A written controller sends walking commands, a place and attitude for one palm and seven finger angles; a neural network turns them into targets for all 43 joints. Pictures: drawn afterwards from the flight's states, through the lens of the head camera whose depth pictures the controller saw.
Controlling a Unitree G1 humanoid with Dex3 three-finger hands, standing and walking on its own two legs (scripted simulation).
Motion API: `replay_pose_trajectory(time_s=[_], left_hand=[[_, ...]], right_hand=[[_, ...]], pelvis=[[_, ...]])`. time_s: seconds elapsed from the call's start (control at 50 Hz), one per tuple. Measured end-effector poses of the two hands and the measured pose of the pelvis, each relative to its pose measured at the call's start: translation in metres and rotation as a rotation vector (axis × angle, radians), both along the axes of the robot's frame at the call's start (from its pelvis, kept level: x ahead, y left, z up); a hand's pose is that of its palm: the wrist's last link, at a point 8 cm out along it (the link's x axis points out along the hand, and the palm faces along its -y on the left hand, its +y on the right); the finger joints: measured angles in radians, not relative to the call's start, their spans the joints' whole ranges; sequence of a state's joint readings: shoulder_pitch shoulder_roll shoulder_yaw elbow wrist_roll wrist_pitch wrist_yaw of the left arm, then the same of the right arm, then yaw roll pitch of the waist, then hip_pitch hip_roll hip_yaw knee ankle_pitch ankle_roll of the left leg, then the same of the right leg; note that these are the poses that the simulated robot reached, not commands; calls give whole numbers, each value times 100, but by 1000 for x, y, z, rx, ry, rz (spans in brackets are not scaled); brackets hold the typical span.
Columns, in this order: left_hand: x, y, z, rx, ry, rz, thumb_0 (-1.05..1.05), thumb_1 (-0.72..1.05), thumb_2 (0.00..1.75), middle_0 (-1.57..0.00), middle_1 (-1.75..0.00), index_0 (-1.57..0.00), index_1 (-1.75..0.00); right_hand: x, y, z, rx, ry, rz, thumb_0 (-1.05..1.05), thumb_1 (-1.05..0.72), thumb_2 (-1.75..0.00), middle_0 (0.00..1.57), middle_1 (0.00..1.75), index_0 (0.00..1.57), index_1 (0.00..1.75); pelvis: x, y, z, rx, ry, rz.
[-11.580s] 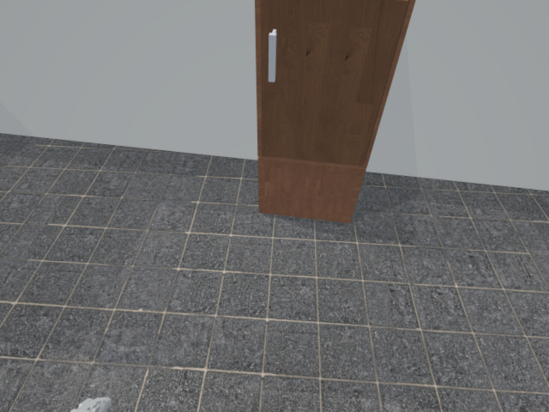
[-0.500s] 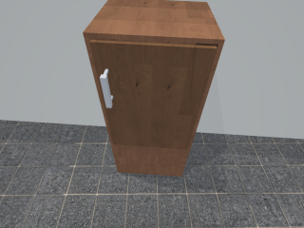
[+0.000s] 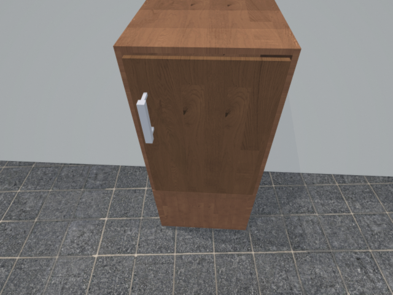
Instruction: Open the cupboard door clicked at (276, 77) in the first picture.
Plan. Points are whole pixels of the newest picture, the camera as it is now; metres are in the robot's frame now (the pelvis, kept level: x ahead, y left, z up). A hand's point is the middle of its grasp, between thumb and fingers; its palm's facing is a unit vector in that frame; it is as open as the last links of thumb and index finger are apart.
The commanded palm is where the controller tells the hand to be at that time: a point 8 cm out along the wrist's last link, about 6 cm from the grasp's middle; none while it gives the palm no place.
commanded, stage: look again from close up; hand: left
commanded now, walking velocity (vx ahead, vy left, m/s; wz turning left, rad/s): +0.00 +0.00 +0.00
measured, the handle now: (147, 118) +0.57 +0.18 +0.04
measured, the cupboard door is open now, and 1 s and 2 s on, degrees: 0 0 0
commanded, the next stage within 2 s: raise the hand with hooked fingers in 0.06 s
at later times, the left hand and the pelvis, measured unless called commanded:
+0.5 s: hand (127, 253) +0.21 +0.16 -0.02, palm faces +0.02 -1.00 -0.03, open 8.1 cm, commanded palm +0.13 +0.23 -0.04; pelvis +0.00 -0.03 -0.04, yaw +0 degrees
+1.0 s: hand (102, 248) +0.21 +0.21 -0.01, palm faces -0.01 -1.00 -0.04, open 11.0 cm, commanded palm +0.18 +0.26 -0.01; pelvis -0.01 -0.02 -0.06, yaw +0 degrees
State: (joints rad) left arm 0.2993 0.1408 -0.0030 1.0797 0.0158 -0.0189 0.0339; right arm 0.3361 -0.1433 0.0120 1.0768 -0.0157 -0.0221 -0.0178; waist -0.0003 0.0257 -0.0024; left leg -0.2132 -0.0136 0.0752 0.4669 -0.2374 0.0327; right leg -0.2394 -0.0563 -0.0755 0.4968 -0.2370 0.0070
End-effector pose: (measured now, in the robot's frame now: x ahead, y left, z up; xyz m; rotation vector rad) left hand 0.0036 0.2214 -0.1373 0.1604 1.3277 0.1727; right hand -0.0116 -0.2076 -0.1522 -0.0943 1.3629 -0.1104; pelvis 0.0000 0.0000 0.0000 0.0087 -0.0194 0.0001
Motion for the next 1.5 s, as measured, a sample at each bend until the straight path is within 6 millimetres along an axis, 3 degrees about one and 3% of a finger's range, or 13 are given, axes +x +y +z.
replay_pose_trajectory(time_s=[0.2, 0.34, 0.42, 0.5, 0.58, 0.64, 0.72, 0.84, 0.92, 1.06, 1.22, 1.4, 1.5], left_hand=[[8, -7, 2, -11, -5, 51, 1, 92, 90, -20, -30, -20, -30], [144, 10, 116, 78, -858, 83, 3, 89, 88, -21, -34, -21, -34], [191, -1, 147, -10, -1204, -32, 1, 81, 85, -21, -38, -21, -38], [182, -10, 122, -129, -1285, -170, 0, 72, 82, -21, -43, -22, -44], [141, 0, 83, -161, -1172, -154, 0, 62, 78, -22, -49, -23, -49], [115, 16, 81, -93, -1168, -69, 1, 55, 75, -23, -54, -23, -54], [116, 30, 107, 13, -1324, -82, 1, 45, 71, -24, -59, -24, -60], [171, 23, 118, -129, -1352, -289, 1, 31, 65, -24, -68, -24, -69], [192, 24, 117, -217, -1204, -300, 1, 22, 61, -25, -74, -25, -75], [180, 57, 145, -56, -1286, -141, 0, 6, 54, -27, -85, -27, -85], [186, 60, 130, -120, -1252, -230, 0, -13, 46, -27, -97, -28, -97], [212, 84, 171, -73, -1370, -197, -1, -34, 37, -29, -110, -30, -111], [221, 95, 169, -88, -1278, -182, -1, -43, 33, -30, -116, -30, -116]], right_hand=[[17, -18, 6, -36, -13, 5, 2, -92, -90, 20, 30, 20, 30], [100, -57, 34, -149, -481, 12, 2, -92, -90, 20, 30, 21, 30], [157, -73, 55, -179, -708, 40, 2, -91, -90, 20, 30, 20, 30], [202, -83, 72, -198, -849, 102, 2, -91, -90, 20, 30, 20, 30], [233, -84, 74, -219, -902, 171, 1, -91, -90, 20, 30, 20, 30], [245, -76, 64, -211, -901, 208, 1, -91, -90, 20, 30, 20, 30], [244, -55, 36, -165, -857, 244, 1, -91, -90, 20, 30, 20, 30], [206, -27, -2, -69, -750, 190, 1, -90, -90, 20, 30, 21, 30], [168, -25, -3, -54, -680, 91, 2, -90, -90, 21, 30, 21, 30], [129, -43, 12, -133, -612, 49, 2, -90, -90, 21, 30, 21, 30], [136, -57, 28, -220, -643, 112, 2, -90, -90, 20, 30, 21, 30], [165, -35, 53, -184, -755, 131, 2, -90, -90, 20, 30, 21, 30], [174, -22, 53, -141, -760, 153, 1, -90, -90, 20, 30, 21, 30]], pelvis=[[6, -7, 0, -5, 6, -2], [7, -12, -9, -4, 27, 27], [3, -20, -24, 5, 107, 8], [2, -29, -44, 10, 163, -3], [2, -35, -63, 3, 204, 5], [2, -36, -73, -18, 217, 22], [-2, -35, -83, -48, 230, 43], [-14, -29, -87, -61, 239, 36], [-14, -23, -76, -45, 231, 14], [-11, -13, -61, -35, 214, 6], [-16, -4, -61, -48, 198, 19], [-9, 0, -49, -53, 161, 18], [-5, 2, -44, -53, 156, 21]])
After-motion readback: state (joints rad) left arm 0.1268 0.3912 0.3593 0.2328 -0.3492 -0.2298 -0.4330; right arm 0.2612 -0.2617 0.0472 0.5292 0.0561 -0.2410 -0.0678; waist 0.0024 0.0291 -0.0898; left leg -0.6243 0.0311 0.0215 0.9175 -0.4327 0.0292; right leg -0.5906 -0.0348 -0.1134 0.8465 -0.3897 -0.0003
